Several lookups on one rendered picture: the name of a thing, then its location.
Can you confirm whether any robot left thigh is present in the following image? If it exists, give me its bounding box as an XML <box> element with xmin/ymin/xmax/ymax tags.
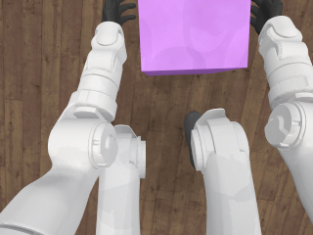
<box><xmin>96</xmin><ymin>133</ymin><xmax>146</xmax><ymax>235</ymax></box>

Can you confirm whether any left robot forearm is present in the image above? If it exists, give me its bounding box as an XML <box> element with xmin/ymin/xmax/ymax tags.
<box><xmin>48</xmin><ymin>22</ymin><xmax>127</xmax><ymax>157</ymax></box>

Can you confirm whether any right robot forearm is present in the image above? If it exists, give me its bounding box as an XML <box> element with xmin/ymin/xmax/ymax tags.
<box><xmin>258</xmin><ymin>16</ymin><xmax>313</xmax><ymax>111</ymax></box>

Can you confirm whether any robot right hand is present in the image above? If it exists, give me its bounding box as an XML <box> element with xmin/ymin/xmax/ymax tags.
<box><xmin>249</xmin><ymin>0</ymin><xmax>284</xmax><ymax>35</ymax></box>

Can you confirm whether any left robot upper arm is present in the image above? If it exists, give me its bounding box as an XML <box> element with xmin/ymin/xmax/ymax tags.
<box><xmin>0</xmin><ymin>117</ymin><xmax>118</xmax><ymax>235</ymax></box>

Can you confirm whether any robot left hand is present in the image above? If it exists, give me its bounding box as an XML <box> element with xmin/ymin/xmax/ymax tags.
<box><xmin>102</xmin><ymin>0</ymin><xmax>137</xmax><ymax>26</ymax></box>

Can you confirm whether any right robot foot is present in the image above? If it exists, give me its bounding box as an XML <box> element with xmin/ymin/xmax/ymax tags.
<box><xmin>184</xmin><ymin>111</ymin><xmax>202</xmax><ymax>169</ymax></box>

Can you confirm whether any right robot upper arm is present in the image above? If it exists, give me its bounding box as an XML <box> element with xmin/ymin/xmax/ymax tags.
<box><xmin>264</xmin><ymin>101</ymin><xmax>313</xmax><ymax>224</ymax></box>

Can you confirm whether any carton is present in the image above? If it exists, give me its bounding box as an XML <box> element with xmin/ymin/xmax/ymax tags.
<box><xmin>138</xmin><ymin>0</ymin><xmax>251</xmax><ymax>76</ymax></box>

